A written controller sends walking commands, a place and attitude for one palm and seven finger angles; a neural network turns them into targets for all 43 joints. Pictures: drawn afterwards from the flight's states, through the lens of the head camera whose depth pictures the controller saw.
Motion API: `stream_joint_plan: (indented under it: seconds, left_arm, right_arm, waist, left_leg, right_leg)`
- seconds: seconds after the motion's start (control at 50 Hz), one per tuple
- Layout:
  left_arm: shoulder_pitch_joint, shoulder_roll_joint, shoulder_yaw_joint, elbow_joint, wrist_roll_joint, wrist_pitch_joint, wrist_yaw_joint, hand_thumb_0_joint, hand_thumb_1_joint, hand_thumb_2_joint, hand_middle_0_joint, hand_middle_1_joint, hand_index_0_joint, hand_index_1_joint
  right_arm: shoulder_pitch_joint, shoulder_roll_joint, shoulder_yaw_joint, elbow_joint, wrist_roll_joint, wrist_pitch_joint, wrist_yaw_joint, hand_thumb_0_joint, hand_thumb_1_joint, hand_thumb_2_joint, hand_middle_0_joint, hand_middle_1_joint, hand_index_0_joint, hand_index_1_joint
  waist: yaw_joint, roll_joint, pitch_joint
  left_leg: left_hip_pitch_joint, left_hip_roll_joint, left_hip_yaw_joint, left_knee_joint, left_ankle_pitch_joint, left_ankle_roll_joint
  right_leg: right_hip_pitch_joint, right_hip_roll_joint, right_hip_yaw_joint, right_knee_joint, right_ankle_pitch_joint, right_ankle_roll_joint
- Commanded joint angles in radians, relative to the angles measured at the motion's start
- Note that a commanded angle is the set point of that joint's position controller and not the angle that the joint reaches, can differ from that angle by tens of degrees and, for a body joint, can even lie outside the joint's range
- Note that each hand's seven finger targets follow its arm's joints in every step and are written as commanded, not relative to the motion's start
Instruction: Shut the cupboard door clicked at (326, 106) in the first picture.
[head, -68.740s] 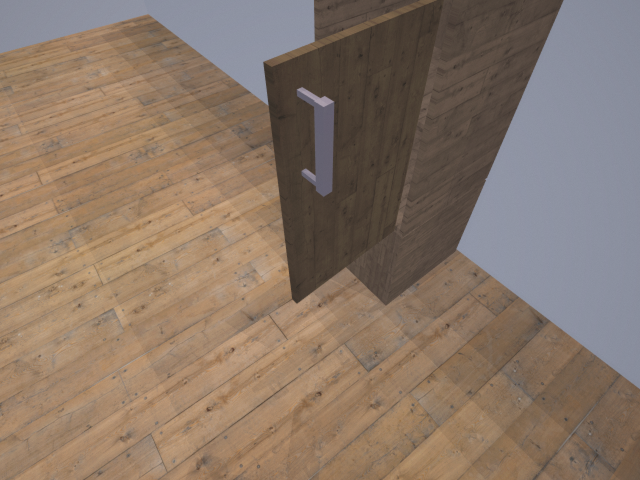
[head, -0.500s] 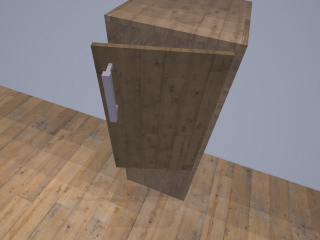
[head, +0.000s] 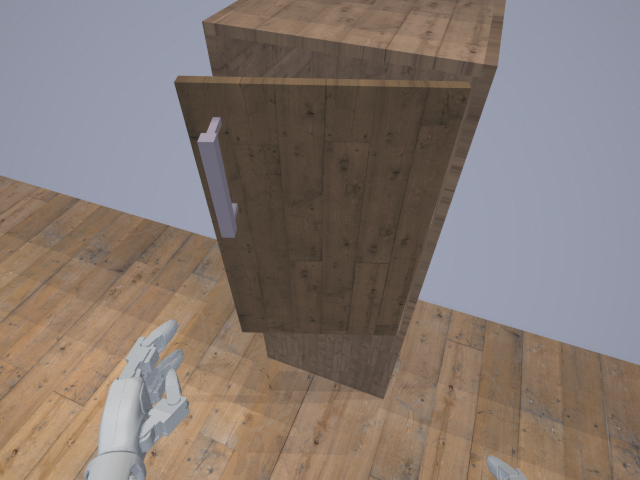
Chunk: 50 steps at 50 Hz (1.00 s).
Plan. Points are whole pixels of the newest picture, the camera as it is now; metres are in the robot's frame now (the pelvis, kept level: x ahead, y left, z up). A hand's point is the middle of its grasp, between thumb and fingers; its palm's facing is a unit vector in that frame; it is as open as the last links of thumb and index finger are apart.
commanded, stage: raise the hand and make a fist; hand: left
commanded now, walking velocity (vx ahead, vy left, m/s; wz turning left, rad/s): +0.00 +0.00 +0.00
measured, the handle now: (222, 181) +0.47 +0.14 +0.14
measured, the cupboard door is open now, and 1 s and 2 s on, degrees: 19 19 19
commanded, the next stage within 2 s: bring the fist close to the handle in 1.72 s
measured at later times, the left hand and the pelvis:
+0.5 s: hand (203, 407) +0.21 +0.14 +0.03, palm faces -0.06 -1.00 -0.05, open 4.8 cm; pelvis +0.02 -0.04 -0.05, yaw +0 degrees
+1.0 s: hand (163, 356) +0.24 +0.17 +0.10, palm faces -0.01 -1.00 -0.05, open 3.1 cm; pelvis +0.03 -0.01 -0.01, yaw +0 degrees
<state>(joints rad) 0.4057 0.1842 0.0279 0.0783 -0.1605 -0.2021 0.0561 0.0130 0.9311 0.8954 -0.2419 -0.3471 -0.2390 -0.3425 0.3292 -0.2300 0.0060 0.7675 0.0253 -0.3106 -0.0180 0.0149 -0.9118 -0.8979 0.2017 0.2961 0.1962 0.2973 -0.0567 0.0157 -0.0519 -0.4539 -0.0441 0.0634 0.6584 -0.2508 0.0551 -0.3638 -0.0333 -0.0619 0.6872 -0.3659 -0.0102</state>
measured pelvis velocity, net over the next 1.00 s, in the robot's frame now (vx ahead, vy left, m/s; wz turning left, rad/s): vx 0.03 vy -0.01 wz -0.01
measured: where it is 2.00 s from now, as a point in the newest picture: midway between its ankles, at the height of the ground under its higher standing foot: outside the picture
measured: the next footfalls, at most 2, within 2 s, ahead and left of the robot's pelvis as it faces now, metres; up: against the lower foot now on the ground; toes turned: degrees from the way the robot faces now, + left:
none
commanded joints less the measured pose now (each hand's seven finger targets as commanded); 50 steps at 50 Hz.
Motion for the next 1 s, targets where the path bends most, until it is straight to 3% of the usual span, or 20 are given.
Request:
stream_joint_plan:
  seconds: [0.0, 0.02, 0.04, 0.1, 0.14, 0.2, 0.24, 0.3, 0.36, 0.38, 0.44, 0.52, 0.56, 0.6, 0.64, 0.72, 0.74, 0.76, 0.82, 0.98]
  left_arm:
    - [0.261, -0.017, 0.055, 0.084, -0.08, -0.341, -0.241, 0.0, 0.9, 0.9, -0.383, -0.5, -0.383, -0.5]
    - [0.271, 0.022, 0.088, 0.082, -0.087, -0.392, -0.303, 0.0, 0.9, 0.9, -0.402, -0.52, -0.402, -0.52]
    - [0.316, 0.084, 0.157, 0.105, -0.081, -0.386, -0.327, 0.0, 0.9, 0.9, -0.42, -0.54, -0.42, -0.54]
    - [0.217, 0.132, 0.172, -0.179, -0.116, -0.288, -0.334, 0.0, 0.9, 0.9, -0.475, -0.6, -0.475, -0.6]
    - [0.138, 0.176, 0.201, -0.361, -0.122, -0.264, -0.28, 0.0, 0.9, 0.9, -0.512, -0.64, -0.512, -0.64]
    - [0.02, 0.147, 0.14, -0.582, -0.106, -0.335, -0.214, 0.0, 0.9, 0.9, -0.567, -0.7, -0.567, -0.7]
    - [-0.054, 0.134, 0.087, -0.632, -0.099, -0.396, -0.221, 0.0, 0.9, 0.9, -0.603, -0.74, -0.603, -0.74]
    - [-0.01, 0.133, 0.071, -0.515, -0.114, -0.389, -0.292, 0.0, 0.9, 0.9, -0.658, -0.8, -0.658, -0.8]
    - [0.092, 0.16, 0.12, -0.397, -0.129, -0.254, -0.365, 0.0, 0.9, 0.9, -0.713, -0.86, -0.713, -0.86]
    - [0.11, 0.185, 0.16, -0.406, -0.14, -0.205, -0.377, 0.0, 0.9, 0.9, -0.732, -0.88, -0.732, -0.88]
    - [0.156, 0.224, 0.264, -0.426, -0.168, -0.105, -0.365, 0.0, 0.9, 0.9, -0.787, -0.94, -0.787, -0.94]
    - [0.149, 0.191, 0.285, -0.475, -0.198, -0.122, -0.328, 0.0, 0.9, 0.9, -0.86, -1.02, -0.86, -1.02]
    - [0.141, 0.173, 0.251, -0.472, -0.191, -0.149, -0.326, 0.0, 0.9, 0.9, -0.897, -1.06, -0.897, -1.06]
    - [0.119, 0.16, 0.225, -0.445, -0.192, -0.162, -0.336, 0.0, 0.9, 0.9, -0.933, -1.1, -0.933, -1.1]
    - [0.107, 0.181, 0.228, -0.449, -0.19, -0.169, -0.344, 0.0, 0.9, 0.9, -0.97, -1.14, -0.97, -1.14]
    - [0.071, 0.196, 0.229, -0.498, -0.19, -0.158, -0.336, 0.0, 0.9, 0.9, -1.043, -1.22, -1.043, -1.22]
    - [0.066, 0.22, 0.247, -0.486, -0.183, -0.147, -0.324, 0.0, 0.9, 0.9, -1.062, -1.24, -1.062, -1.24]
    - [0.052, 0.188, 0.218, -0.506, -0.186, -0.143, -0.319, 0.0, 0.9, 0.9, -1.08, -1.26, -1.08, -1.26]
    - [0.006, 0.21, 0.229, -0.548, -0.175, -0.125, -0.291, 0.0, 0.9, 0.9, -1.135, -1.32, -1.135, -1.32]
    - [-0.064, 0.21, 0.221, -0.542, -0.164, 0.001, -0.278, 0.0, 0.9, 0.9, -1.282, -1.48, -1.282, -1.48]
  right_arm:
    - [-0.189, -0.146, -0.089, -0.239, -0.023, -0.039, 0.039, 0.0, -0.9, -0.9, 0.2, 0.3, 0.2, 0.3]
    - [-0.209, -0.154, -0.1, -0.284, -0.017, -0.026, 0.042, 0.0, -0.9, -0.9, 0.2, 0.3, 0.2, 0.3]
    - [-0.214, -0.151, -0.11, -0.316, -0.003, -0.008, 0.045, 0.0, -0.9, -0.9, 0.2, 0.3, 0.2, 0.3]
    - [-0.262, -0.151, -0.089, -0.439, 0.021, 0.029, 0.029, 0.0, -0.9, -0.9, 0.2, 0.3, 0.2, 0.3]
    - [-0.231, -0.134, -0.086, -0.451, 0.018, 0.043, 0.005, 0.0, -0.9, -0.9, 0.2, 0.3, 0.2, 0.3]
    - [-0.167, -0.114, -0.072, -0.442, 0.002, 0.029, -0.01, 0.0, -0.9, -0.9, 0.2, 0.3, 0.2, 0.3]
    - [-0.136, -0.121, -0.063, -0.409, -0.005, 0.013, -0.017, 0.0, -0.9, -0.9, 0.2, 0.3, 0.2, 0.3]
    - [-0.128, -0.132, -0.057, -0.379, 0.002, 0.001, -0.03, 0.0, -0.9, -0.9, 0.2, 0.3, 0.2, 0.3]
    - [-0.134, -0.129, -0.056, -0.391, 0.022, 0.025, -0.044, 0.0, -0.9, -0.9, 0.2, 0.3, 0.2, 0.3]
    - [-0.137, -0.126, -0.058, -0.401, 0.026, 0.036, -0.048, 0.0, -0.9, -0.9, 0.2, 0.3, 0.2, 0.3]
    - [-0.161, -0.105, -0.052, -0.414, 0.028, 0.064, -0.059, 0.0, -0.9, -0.9, 0.2, 0.3, 0.2, 0.3]
    - [-0.146, -0.092, -0.043, -0.41, 0.019, 0.07, -0.059, 0.0, -0.9, -0.9, 0.2, 0.3, 0.2, 0.3]
    - [-0.141, -0.098, -0.039, -0.407, 0.016, 0.062, -0.055, 0.0, -0.9, -0.9, 0.2, 0.3, 0.2, 0.3]
    - [-0.135, -0.11, -0.038, -0.4, 0.018, 0.053, -0.051, 0.0, -0.9, -0.9, 0.2, 0.3, 0.2, 0.3]
    - [-0.135, -0.124, -0.043, -0.397, 0.021, 0.043, -0.052, 0.0, -0.9, -0.9, 0.2, 0.3, 0.2, 0.3]
    - [-0.13, -0.128, -0.04, -0.398, 0.026, 0.022, -0.054, 0.0, -0.9, -0.9, 0.2, 0.3, 0.2, 0.3]
    - [-0.134, -0.131, -0.041, -0.391, 0.025, 0.023, -0.055, 0.0, -0.9, -0.9, 0.2, 0.3, 0.2, 0.3]
    - [-0.141, -0.128, -0.037, -0.394, 0.027, 0.021, -0.055, 0.0, -0.9, -0.9, 0.2, 0.3, 0.2, 0.3]
    - [-0.142, -0.132, -0.029, -0.393, 0.027, 0.015, -0.054, 0.0, -0.9, -0.9, 0.2, 0.3, 0.2, 0.3]
    - [-0.157, -0.135, -0.01, -0.389, 0.032, 0.021, -0.05, 0.0, -0.9, -0.9, 0.2, 0.3, 0.2, 0.3]
  waist:
    - [0.096, -0.335, 0.005]
    - [0.103, -0.305, -0.006]
    - [0.135, -0.213, -0.029]
    - [0.151, 0.012, -0.141]
    - [0.119, 0.047, -0.16]
    - [0.054, 0.103, -0.207]
    - [0.008, 0.081, -0.208]
    - [-0.008, 0.057, -0.182]
    - [0.024, -0.014, -0.185]
    - [0.046, -0.031, -0.229]
    - [0.099, -0.037, -0.284]
    - [0.099, -0.075, -0.251]
    - [0.088, -0.059, -0.208]
    - [0.073, -0.061, -0.155]
    - [0.072, -0.067, -0.173]
    - [0.081, 0.002, -0.202]
    - [0.08, -0.026, -0.184]
    - [0.077, -0.002, -0.168]
    - [0.083, 0.061, -0.171]
    - [0.083, 0.042, -0.121]
  left_leg:
    - [-0.229, 0.037, -0.09, 0.142, -0.15, -0.084]
    - [-0.278, 0.03, -0.075, 0.188, -0.162, -0.077]
    - [-0.285, 0.025, -0.065, 0.202, -0.147, -0.068]
    - [-0.212, 0.023, -0.082, 0.151, -0.217, -0.047]
    - [-0.209, 0.037, -0.097, 0.169, -0.244, -0.039]
    - [-0.136, 0.049, -0.112, 0.25, -0.089, -0.02]
    - [-0.133, 0.054, -0.124, 0.3, -0.038, -0.013]
    - [-0.18, 0.054, -0.121, 0.338, -0.046, -0.013]
    - [-0.213, 0.05, -0.106, 0.324, -0.034, -0.014]
    - [-0.2, 0.046, -0.102, 0.312, -0.011, -0.014]
    - [-0.156, 0.042, -0.104, 0.274, 0.075, -0.019]
    - [-0.104, 0.042, -0.102, 0.213, 0.131, -0.029]
    - [-0.081, 0.042, -0.102, 0.192, 0.145, -0.028]
    - [-0.079, 0.043, -0.105, 0.171, 0.103, -0.028]
    - [-0.059, 0.045, -0.104, 0.167, 0.081, -0.024]
    - [0.004, 0.046, -0.101, 0.116, 0.079, -0.022]
    - [0.0, 0.05, -0.106, 0.109, 0.072, -0.019]
    - [0.011, 0.049, -0.104, 0.094, 0.065, -0.019]
    - [0.065, 0.055, -0.112, 0.05, 0.066, -0.021]
    - [0.128, 0.066, -0.127, -0.032, 0.067, -0.026]
  right_leg:
    - [-0.343, 0.032, -0.002, 0.06, -0.216, -0.03]
    - [-0.347, 0.021, 0.033, 0.088, -0.228, -0.032]
    - [-0.323, 0.018, 0.061, 0.11, -0.2, -0.039]
    - [-0.3, 0.031, 0.057, 0.14, -0.206, -0.038]
    - [-0.322, 0.041, 0.073, 0.135, -0.209, -0.03]
    - [-0.361, 0.056, 0.077, 0.152, -0.061, -0.026]
    - [-0.404, 0.063, 0.072, 0.18, 0.007, -0.02]
    - [-0.407, 0.056, 0.095, 0.159, 0.015, -0.007]
    - [-0.305, 0.031, 0.152, 0.087, 0.045, 0.026]
    - [-0.244, 0.018, 0.167, 0.07, 0.087, 0.038]
    - [-0.107, -0.007, 0.178, 0.065, 0.289, 0.068]
    - [-0.07, -0.004, 0.125, 0.074, 0.476, 0.075]
    - [-0.091, 0.006, 0.103, 0.074, 0.473, 0.065]
    - [-0.141, 0.018, 0.087, 0.053, 0.351, 0.053]
    - [-0.135, 0.013, 0.109, 0.028, 0.285, 0.059]
    - [-0.128, 0.029, 0.069, 0.012, 0.201, 0.024]
    - [-0.125, 0.034, 0.069, 0.004, 0.184, 0.023]
    - [-0.124, 0.036, 0.06, -0.004, 0.165, 0.016]
    - [-0.12, 0.052, 0.023, -0.005, 0.146, -0.003]
    - [-0.067, 0.061, -0.003, -0.062, 0.158, -0.008]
